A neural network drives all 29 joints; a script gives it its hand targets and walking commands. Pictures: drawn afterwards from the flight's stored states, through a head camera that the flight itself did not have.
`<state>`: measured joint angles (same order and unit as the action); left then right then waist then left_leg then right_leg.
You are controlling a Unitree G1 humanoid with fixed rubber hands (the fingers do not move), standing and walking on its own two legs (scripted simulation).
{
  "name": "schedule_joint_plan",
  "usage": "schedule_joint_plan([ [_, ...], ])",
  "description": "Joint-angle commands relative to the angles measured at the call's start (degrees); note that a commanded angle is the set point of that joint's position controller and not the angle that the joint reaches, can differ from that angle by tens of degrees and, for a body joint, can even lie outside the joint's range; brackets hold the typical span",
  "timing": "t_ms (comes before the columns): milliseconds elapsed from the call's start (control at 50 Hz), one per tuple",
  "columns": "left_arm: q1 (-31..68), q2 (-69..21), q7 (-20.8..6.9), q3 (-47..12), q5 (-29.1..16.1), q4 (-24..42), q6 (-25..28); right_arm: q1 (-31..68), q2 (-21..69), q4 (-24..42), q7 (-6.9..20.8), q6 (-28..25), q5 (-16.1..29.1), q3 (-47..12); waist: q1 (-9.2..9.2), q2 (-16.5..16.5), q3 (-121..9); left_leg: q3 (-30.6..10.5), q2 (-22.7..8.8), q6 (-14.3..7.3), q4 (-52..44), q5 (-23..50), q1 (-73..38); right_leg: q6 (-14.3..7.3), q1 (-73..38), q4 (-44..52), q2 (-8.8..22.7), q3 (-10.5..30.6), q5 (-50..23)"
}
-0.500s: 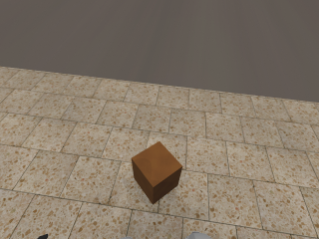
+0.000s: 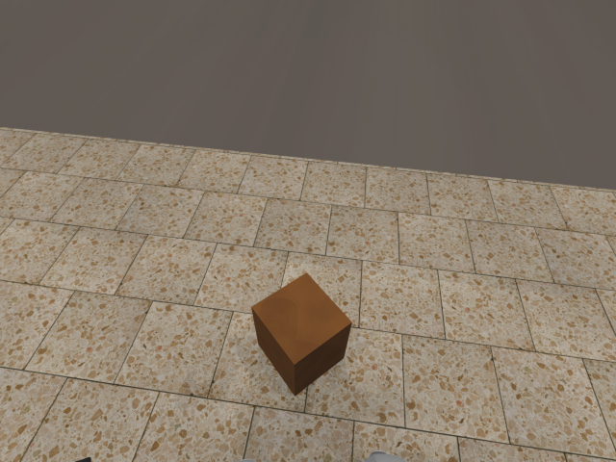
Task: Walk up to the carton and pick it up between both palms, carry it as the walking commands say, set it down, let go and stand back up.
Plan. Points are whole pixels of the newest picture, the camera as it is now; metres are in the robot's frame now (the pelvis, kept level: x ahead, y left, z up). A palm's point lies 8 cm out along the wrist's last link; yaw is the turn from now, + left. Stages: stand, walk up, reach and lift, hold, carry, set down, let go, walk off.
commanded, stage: walk up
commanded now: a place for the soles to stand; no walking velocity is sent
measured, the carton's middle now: (300, 334) +0.58 +0.03 -0.60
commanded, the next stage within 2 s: none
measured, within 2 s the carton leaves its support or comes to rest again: neither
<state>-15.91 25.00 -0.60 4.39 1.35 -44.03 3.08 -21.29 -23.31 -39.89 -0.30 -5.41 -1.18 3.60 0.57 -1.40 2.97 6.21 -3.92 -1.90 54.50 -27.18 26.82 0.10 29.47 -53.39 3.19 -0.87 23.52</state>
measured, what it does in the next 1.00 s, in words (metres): steps to the right: right foot, then left foot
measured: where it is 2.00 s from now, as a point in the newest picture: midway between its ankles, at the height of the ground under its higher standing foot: outside the picture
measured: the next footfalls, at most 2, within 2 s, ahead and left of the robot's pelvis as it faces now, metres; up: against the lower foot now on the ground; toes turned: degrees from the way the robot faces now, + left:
right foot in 0.56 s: +0.15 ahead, -0.18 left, +0.00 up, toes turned -1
left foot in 0.82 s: +0.12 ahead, +0.05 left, +0.00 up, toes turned +15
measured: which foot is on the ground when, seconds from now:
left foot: down 0.00-0.58, up 0.60-0.80, down 0.82-1.00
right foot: down 0.00-0.32, up 0.34-0.54, down 0.56-0.84, up 0.86-1.00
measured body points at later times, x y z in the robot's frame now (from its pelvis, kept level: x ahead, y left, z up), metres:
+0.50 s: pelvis +0.02 -0.03 +0.00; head +0.06 -0.02 +0.44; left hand +0.20 +0.29 -0.07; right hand +0.09 -0.37 -0.09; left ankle +0.02 +0.11 -0.69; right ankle +0.09 -0.17 -0.67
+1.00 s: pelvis +0.08 -0.13 -0.01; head +0.11 -0.09 +0.44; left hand +0.20 +0.21 -0.10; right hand +0.20 -0.48 -0.07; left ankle +0.08 +0.04 -0.69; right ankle +0.16 -0.25 -0.66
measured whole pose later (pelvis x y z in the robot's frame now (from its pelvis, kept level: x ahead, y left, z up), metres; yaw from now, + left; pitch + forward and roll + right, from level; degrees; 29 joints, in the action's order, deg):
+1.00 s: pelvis +0.08 -0.13 -0.01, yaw +12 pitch -1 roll +2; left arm -6.6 25.0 -4.7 6.2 2.6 -35.4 -2.9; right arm -22.2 -25.6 -45.3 -7.3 -7.5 -1.2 5.8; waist 1.2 -6.6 5.9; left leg 1.8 -2.9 0.1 55.8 -26.2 28.3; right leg -2.4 36.7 -69.5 5.7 1.5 29.5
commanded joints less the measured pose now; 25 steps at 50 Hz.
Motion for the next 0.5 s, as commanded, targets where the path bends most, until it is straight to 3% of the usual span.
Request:
schedule_joint_plan([
  [0,4.92,14.4,0.5,2.52,-0.26,4.06,0.23,-1.07,-15.43,-1.31,-1.13,-1.11,-0.16,3.87,1.77,1.39,-3.01,-11.21,-1.76,-3.24,-14.57,-6.0,-4.63,-9.41,4.17,12.5,6.92,14.94,6.9],
  [20,6.37,10.0,0.37,1.22,-0.73,4.94,-0.01,-3.16,-18.54,-1.62,-1.13,-1.71,-0.71,4.69,2.97,12.81,-1.79,-24.97,-9.14,-5.75,-25.76,-10.83,-11.43,-4.43,14.43,-1.26,0.15,3.71,7.31],
  [40,6.66,9.58,0.79,1.15,-0.8,4.74,-0.22,-2.15,-21.49,-0.96,-1.31,-1.9,-0.82,5.02,2.88,14.54,0.77,-35.37,-18.7,-10.01,-32.85,-8.08,-11.66,-2.01,17.53,-5.11,-1.03,-1.46,7.18],
  [60,6.27,12.02,0.95,1.66,-0.42,3.63,-0.27,-0.64,-21.49,-1.14,-1.36,-1.85,-0.42,4.94,2.3,11.2,1.22,-34.14,-19.99,-12.42,-30.54,1.74,-10.46,-1.63,14.01,-4.78,1.63,1.88,7.93],
  [80,5.67,11.79,0.75,1.94,-0.55,3.77,0.1,1.06,-20.12,-0.69,-1.36,-1.73,-0.14,4.6,1.36,9.68,-0.25,-30.22,-18.96,-12.78,-27.64,10.96,-9.45,-1.84,9.64,-1.83,1.94,1.13,8.21],
  [100,3.86,11.95,0.66,2.07,-0.55,3.12,0.68,3.4,-18.91,0.12,-1.33,-1.38,-0.05,4.15,0.31,9.71,-2.57,-24.97,-17.11,-11.47,-24.54,13.86,-7.51,-2.61,3.79,2.09,1.38,0.14,6.73],
  [120,1.44,11.93,0.75,2.2,-0.39,2.45,1.39,4.72,-17.51,0.29,-1.23,-0.99,0.1,3.64,-1.42,7.92,-4.02,-17.7,-13.4,-8.56,-19.89,16.82,-3.03,-3.48,-4.0,8.84,0.7,-0.14,-0.9],
  [140,0.11,12.4,0.76,2.57,-0.33,1.72,1.93,5.86,-15.26,0.5,-1.12,-0.63,0.42,2.82,-2.25,5.12,-5.15,-11.86,-9.17,-4.86,-14.83,17.73,2.14,-4.59,-9.59,11.88,0.97,2.48,-7.62],
  [160,5.1,17.29,-2.66,6.44,3.07,8.15,0.51,-2.13,-19.42,-2.08,-2.73,-1.45,1.88,4.73,-2.56,-6.1,-5.25,-20.6,-6.28,-5.19,-12.91,6.62,8.16,-6.04,-10.79,10.46,3.31,8.5,10.26],
  [180,5.53,18.46,-3.53,6.78,2.68,9.27,-0.4,-2.09,-20.67,-2.08,-3.4,-1.82,1.9,4.87,-3.19,-4.8,-2.9,-17.31,-4.06,-3.42,-12.77,-4.36,11.59,-7.86,-10.77,15.8,6.77,13.45,22.85],
  [200,3.75,18.96,-3.94,7.17,2.62,9.5,-1.16,-0.23,-20.31,-1.95,-3.79,-2.03,1.39,5.03,-3.99,-4.74,-1.97,-13.6,-1.39,-1.67,-11.62,-9.91,13.39,-9.81,-11.81,20.2,8.65,16.31,28.32],
  [220,3.75,18.47,-4.28,6.81,2.63,9.52,-1.92,0.11,-20.13,-2.3,-4.07,-2.15,1.33,5.13,-3.8,-5.09,0.04,-9.64,-0.49,-1.26,-8.98,-9.34,13.04,-11.27,-10.04,23.25,11.53,18.28,30.56],
  [240,4.33,18.0,-4.24,6.76,2.74,10.24,-2.4,-2.03,-19.88,-3.43,-4.31,-2.32,1.31,5.44,-2.92,-4.99,-0.92,-8.36,-0.35,-1.1,-9.43,-9.05,10.66,-12.03,-8.47,22.77,12.34,17.0,31.59],
  [260,7.11,17.17,-4.25,6.68,2.85,10.86,-2.71,-6.66,-20.32,-5.37,-4.49,-2.68,1.39,5.95,-0.45,-5.08,-1.08,-9.88,-1.36,-1.71,-11.29,-8.28,5.3,-11.38,-4.58,18.86,11.49,14.55,28.7],
  [280,9.11,15.44,-4.39,6.38,2.98,12.33,-3.2,-10.31,-21.27,-6.78,-4.78,-2.93,1.15,6.4,1.89,-0.29,-2.64,-16.89,-3.36,-2.58,-18.57,-10.91,-2.17,-8.87,1.23,10.63,7.07,8.23,25.05],
  [300,13.82,12.5,-4.48,5.76,2.8,14.49,-3.36,-14.37,-23.84,-7.29,-5.09,-3.19,0.71,7.15,4.38,6.71,-2.08,-33.15,-9.5,-5.83,-28.97,-15.2,-11.09,-4.49,12.31,-2.67,1.39,1.11,17.16],
  [320,16.44,10.68,-4.36,5.17,2.74,16.73,-3.32,-13.62,-26.51,-7.63,-5.59,-3.38,0.77,7.8,4.76,7.72,1.49,-49.92,-18.89,-12.81,-34.45,-8.43,-19.79,-1.56,25.68,-10.51,1.48,1.41,12.36],
  [340,17.89,11.02,-4.23,5.0,3.2,17.37,-3.18,-14.7,-26.75,-7.73,-5.87,-3.72,0.86,7.8,4.48,3.44,1.51,-52.62,-21.63,-15.1,-33.25,3.54,-25.48,-0.99,30.47,-13.67,3.89,5.81,10.29],
  [380,17.74,11.68,-3.89,5.19,2.81,17.84,-2.5,-13.91,-25.63,-7.81,-6.7,-3.45,0.62,7.27,4.09,0.7,-1.62,-45.53,-20.48,-15.65,-26.28,18.52,-26.68,-1.31,28.79,-14.44,4.88,6.83,11.43],
  [400,17.95,11.24,-4.07,5.33,2.66,18.31,-2.2,-12.85,-25.0,-7.83,-6.94,-3.39,0.44,6.8,3.61,1.63,-2.46,-40.74,-18.85,-15.03,-24.03,24.11,-23.67,-1.38,25.83,-13.98,4.83,6.66,11.42],
  [420,17.07,11.27,-4.3,5.21,2.4,17.8,-2.39,-11.45,-24.87,-7.32,-6.93,-3.5,0.38,6.58,3.16,3.09,-4.09,-38.48,-18.04,-14.65,-22.84,27.52,-21.01,-1.74,23.08,-13.63,4.69,5.8,11.58],
  [480,14.54,11.23,-4.92,5.8,1.91,17.12,-2.71,-6.23,-24.35,-5.79,-7.11,-3.48,0.49,6.1,0.78,5.15,-4.54,-33.53,-15.93,-12.94,-20.54,25.27,-11.59,-2.27,12.77,-7.9,4.02,4.52,8.17],
])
